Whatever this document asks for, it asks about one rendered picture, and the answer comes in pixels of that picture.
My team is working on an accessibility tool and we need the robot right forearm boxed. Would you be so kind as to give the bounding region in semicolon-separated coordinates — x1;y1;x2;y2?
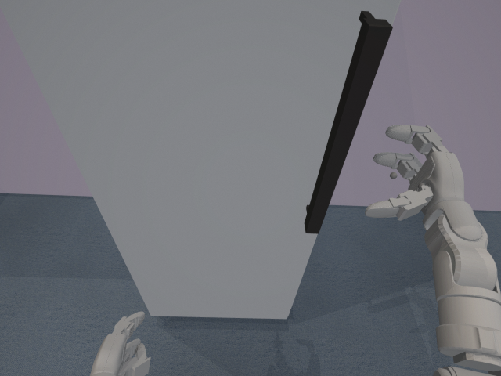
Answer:
423;200;501;376

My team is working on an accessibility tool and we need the left robot hand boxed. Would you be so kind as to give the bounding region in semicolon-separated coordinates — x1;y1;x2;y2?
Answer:
90;311;151;376

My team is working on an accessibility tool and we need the handle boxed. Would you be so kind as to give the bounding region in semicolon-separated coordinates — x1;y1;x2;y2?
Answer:
305;11;393;234

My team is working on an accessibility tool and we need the right robot hand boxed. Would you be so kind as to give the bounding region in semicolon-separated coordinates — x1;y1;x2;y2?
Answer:
365;125;465;221

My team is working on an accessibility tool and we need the fridge door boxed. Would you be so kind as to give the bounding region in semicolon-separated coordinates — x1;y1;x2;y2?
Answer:
0;0;400;319

